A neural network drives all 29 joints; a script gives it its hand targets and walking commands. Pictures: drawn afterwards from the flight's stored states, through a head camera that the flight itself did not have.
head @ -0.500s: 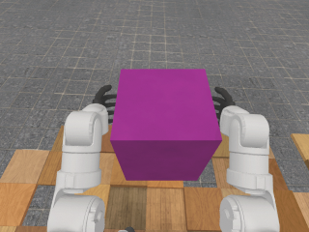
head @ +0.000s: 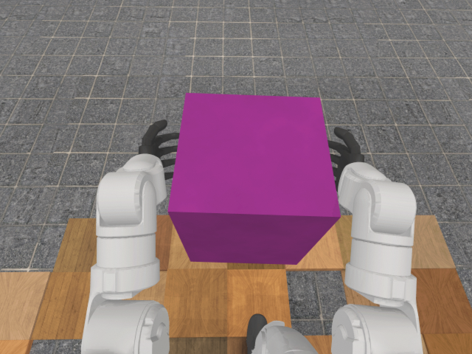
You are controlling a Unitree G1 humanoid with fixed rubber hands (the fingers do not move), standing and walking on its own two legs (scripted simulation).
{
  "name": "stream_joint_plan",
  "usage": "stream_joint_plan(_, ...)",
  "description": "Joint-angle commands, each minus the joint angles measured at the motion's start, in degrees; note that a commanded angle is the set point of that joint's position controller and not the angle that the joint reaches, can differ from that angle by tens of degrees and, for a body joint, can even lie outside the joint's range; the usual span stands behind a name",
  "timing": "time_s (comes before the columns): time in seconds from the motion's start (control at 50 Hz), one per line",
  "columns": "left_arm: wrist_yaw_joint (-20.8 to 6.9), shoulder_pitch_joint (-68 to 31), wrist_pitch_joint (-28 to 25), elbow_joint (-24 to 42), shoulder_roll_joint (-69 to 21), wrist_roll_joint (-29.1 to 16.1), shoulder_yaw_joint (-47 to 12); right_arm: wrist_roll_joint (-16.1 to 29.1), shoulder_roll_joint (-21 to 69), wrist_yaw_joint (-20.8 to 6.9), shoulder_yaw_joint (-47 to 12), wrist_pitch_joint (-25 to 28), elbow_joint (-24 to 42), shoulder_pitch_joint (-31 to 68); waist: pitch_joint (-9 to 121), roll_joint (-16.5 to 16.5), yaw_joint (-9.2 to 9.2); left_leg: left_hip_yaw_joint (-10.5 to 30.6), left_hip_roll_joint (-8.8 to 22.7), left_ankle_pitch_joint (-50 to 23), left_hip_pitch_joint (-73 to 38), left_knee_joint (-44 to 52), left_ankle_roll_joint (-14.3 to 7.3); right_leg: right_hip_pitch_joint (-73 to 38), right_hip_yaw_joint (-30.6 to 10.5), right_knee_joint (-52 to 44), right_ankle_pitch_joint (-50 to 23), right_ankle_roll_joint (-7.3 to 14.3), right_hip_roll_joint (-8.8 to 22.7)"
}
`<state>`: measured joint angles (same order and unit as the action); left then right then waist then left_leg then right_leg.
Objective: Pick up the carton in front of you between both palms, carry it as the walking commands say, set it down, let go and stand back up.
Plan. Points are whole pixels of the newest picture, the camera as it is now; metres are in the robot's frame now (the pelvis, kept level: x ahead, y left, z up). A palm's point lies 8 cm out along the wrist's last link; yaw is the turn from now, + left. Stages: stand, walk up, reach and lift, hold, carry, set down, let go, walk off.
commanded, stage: carry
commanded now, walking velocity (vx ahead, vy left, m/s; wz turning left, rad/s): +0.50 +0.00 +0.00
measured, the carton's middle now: (247, 189) +0.39 -0.01 +0.01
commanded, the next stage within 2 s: none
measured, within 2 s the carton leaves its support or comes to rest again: neither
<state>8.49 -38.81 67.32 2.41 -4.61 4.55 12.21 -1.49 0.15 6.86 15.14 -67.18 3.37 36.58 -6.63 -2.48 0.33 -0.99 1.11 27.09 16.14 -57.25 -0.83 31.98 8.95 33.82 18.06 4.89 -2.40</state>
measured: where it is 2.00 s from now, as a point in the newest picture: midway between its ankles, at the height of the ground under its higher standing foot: (246, 119)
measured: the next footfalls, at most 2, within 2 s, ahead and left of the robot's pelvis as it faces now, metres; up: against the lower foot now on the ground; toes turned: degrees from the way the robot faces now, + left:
left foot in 0.30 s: +0.37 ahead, +0.12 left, +0.03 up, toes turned +3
right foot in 0.76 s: +0.63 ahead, -0.10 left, -0.02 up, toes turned -5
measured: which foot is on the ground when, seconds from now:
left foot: up 0.00-0.28, down 0.30-0.76, up 0.78-1.00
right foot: down 0.00-0.34, up 0.36-0.74, down 0.76-1.00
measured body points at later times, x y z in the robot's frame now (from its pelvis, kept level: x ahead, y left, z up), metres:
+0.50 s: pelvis +0.31 +0.03 +0.05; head +0.34 +0.03 +0.50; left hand +0.69 +0.15 +0.15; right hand +0.66 -0.15 +0.15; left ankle +0.33 +0.12 -0.68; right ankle +0.29 -0.09 -0.61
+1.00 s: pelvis +0.61 -0.04 +0.01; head +0.67 -0.07 +0.46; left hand +1.01 +0.10 +0.15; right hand +1.01 -0.20 +0.15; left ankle +0.65 +0.10 -0.63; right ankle +0.59 -0.10 -0.72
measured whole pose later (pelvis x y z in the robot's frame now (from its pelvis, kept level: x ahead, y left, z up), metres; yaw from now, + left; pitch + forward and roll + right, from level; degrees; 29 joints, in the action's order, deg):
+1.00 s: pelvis +0.61 -0.04 +0.01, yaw -2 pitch +6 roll +2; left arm 6.9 -48.9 78.9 -4.7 -0.6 3.8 17.9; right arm -3.0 -1.7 9.1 15.8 -79.9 -7.7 52.0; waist -1.0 -1.1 1.8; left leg -1.6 2.1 21.7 42.1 -66.0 -1.0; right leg 20.1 4.3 31.7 17.2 5.8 -1.9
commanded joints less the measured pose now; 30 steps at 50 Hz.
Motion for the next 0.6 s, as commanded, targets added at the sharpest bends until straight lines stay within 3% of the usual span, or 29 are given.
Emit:
stream_joint_plan(0.0, -12.54, -32.53, -1.22, 4.57, -56.23, -22.72, -41.00, 24.61, 60.78, -13.82, -45.50, 0.15, 6.60, 43.15, 49.26, 12.33, 6.24, 5.94, -1.58, 1.99, 31.36, -26.82, -0.24, -64.91, -32.21, -6.13, -31.90, 12.94, 21.49)
stream_joint_plan(0.02, -12.83, -35.58, -1.45, 7.28, -57.24, -24.26, -41.88, 23.88, 61.00, -13.54, -45.03, 0.43, 6.81, 43.39, 44.59, 7.42, 6.05, 4.89, -0.11, -0.23, 33.39, -21.80, -0.50, -61.17, -28.40, -6.04, -33.96, 10.15, 20.07)
stream_joint_plan(0.06, -13.35, -40.41, -1.63, 12.13, -59.36, -27.51, -44.20, 22.46, 60.81, -12.60, -44.29, 0.86, 7.78, 42.30, 42.63, 5.21, 4.95, 3.98, 0.87, -1.92, 31.44, -13.17, -0.25, -56.46, -25.01, -7.41, -29.66, 7.00, 18.17)
stream_joint_plan(0.16, -14.57, -43.19, -0.84, 16.45, -57.23, -31.20, -45.95, 17.90, 56.73, -10.06, -43.10, 1.04, 10.38, 39.65, 40.89, 9.57, 5.10, -0.52, 0.54, 0.18, 32.35, -2.45, 1.09, -51.16, -21.36, -10.40, -18.68, 9.17, 16.96)
stream_joint_plan(0.2, -15.41, -41.87, 0.04, 13.79, -55.70, -31.10, -45.79, 16.36, 54.75, -9.53, -42.66, 0.41, 9.31, 38.77, 36.67, 9.62, 4.28, -3.55, -0.91, -5.82, 19.56, 12.50, 1.61, -38.53, -15.11, -13.74, -16.58, 6.79, 13.93)
stream_joint_plan(0.24, -16.40, -39.74, 0.90, 8.81, -54.58, -30.27, -44.84, 15.47, 53.79, -9.76, -42.53, -0.38, 6.31, 37.41, 35.02, 11.71, 2.76, -9.17, -4.04, -11.70, 9.15, 19.67, 0.67, -32.50, -10.85, -12.46, -20.79, 4.79, 13.31)
stream_joint_plan(0.26, -16.79, -38.75, 1.22, 5.98, -54.49, -29.72, -44.22, 15.27, 53.85, -10.14, -42.31, -0.75, 4.05, 36.66, 35.12, 11.62, 0.97, -10.43, -4.63, -15.70, 2.84, 23.75, -0.12, -30.42, -8.55, -9.43, -23.98, 3.39, 12.99)
stream_joint_plan(0.28, -17.12, -37.95, 1.42, 3.25, -54.77, -29.02, -43.72, 15.37, 53.93, -10.64, -41.91, -1.04, 1.47, 35.62, 36.60, 10.31, -1.96, -12.10, -5.17, -19.45, -7.07, 27.14, -1.24, -27.03, -4.78, -2.30, -31.84, 1.50, 11.86)
stream_joint_plan(0.3, -17.36, -37.34, 1.50, 1.24, -54.88, -27.92, -42.77, 15.73, 54.40, -11.30, -41.36, -1.06, -0.72, 34.24, 38.84, 8.78, -5.54, -9.50, -4.49, -15.66, -18.34, 28.11, -3.05, -19.79, -2.50, 7.08, -34.02, -0.35, 9.25)
stream_joint_plan(0.32, -17.64, -37.41, 1.50, -0.48, -55.43, -26.94, -41.78, 15.80, 54.60, -12.04, -40.74, -0.73, -2.15, 34.34, 39.60, -1.89, -6.63, 12.10, 6.13, -11.05, -30.41, 31.34, -8.37, -2.32, -4.05, 22.26, -16.87, -2.63, 4.34)
stream_joint_plan(0.34, -17.93, -37.22, 1.70, -2.65, -56.25, -26.51, -40.58, 16.67, 55.74, -12.67, -40.17, -0.56, -4.66, 34.91, 39.45, -14.67, -5.58, 32.81, 17.63, -30.78, -34.77, 34.08, -15.82, 9.00, -7.39, 36.61, 9.54, -3.49, -1.73)
stream_joint_plan(0.36, -17.82, -37.79, 1.43, -4.19, -56.81, -25.81, -39.89, 18.57, 58.23, -13.40, -40.78, -0.68, -5.02, 36.15, 38.38, -8.22, -4.71, 29.25, 17.69, -41.22, -33.43, 30.79, -16.76, 11.19, -12.06, 42.75, 11.61, -2.15, 1.78)
stream_joint_plan(0.38, -17.28, -37.42, 1.21, -4.33, -57.06, -24.72, -38.91, 20.49, 60.17, -14.03, -42.12, -0.55, -3.78, 39.19, 36.92, -2.66, -4.84, 25.89, 17.45, -41.62, -30.83, 29.68, -16.27, 13.64, -12.87, 42.48, 9.49, -1.83, 3.18)
stream_joint_plan(0.4, -16.63, -38.52, 1.05, -4.29, -57.42, -24.27, -37.84, 22.91, 62.12, -14.49, -42.92, -0.39, -2.25, 43.12, 35.18, 0.61, -4.26, 23.12, 16.67, -39.84, -27.67, 30.53, -13.94, 13.63, -12.39, 37.80, 7.61, -1.92, 4.69)
stream_joint_plan(0.44, -15.07, -39.79, 0.70, -2.78, -57.38, -23.42, -36.14, 26.91, 64.81, -15.00, -43.65, -0.23, 1.13, 49.41, 33.73, -0.43, -3.63, 18.51, 14.61, -35.22, -23.50, 33.21, -10.97, 10.44, -11.26, 28.27, 4.50, -2.73, 5.32)
stream_joint_plan(0.5, -12.65, -42.07, 0.93, 0.82, -56.15, -22.58, -34.94, 29.91, 65.14, -14.89, -43.26, -0.73, 4.17, 53.11, 33.87, -3.77, -4.30, 13.81, 13.32, -35.59, -21.77, 34.93, -11.52, 8.10, -8.42, 18.51, 0.30, -3.95, 4.15)
stream_joint_plan(0.58, -10.32, -45.13, 2.89, 5.22, -52.24, -21.99, -34.30, 30.92, 61.73, -13.75, -41.70, -2.69, 7.05, 54.23, 33.63, -5.78, -5.01, 7.63, 10.77, -39.82, -23.36, 32.76, -9.63, 6.37, -8.25, 7.66, -15.31, -3.80, 4.86)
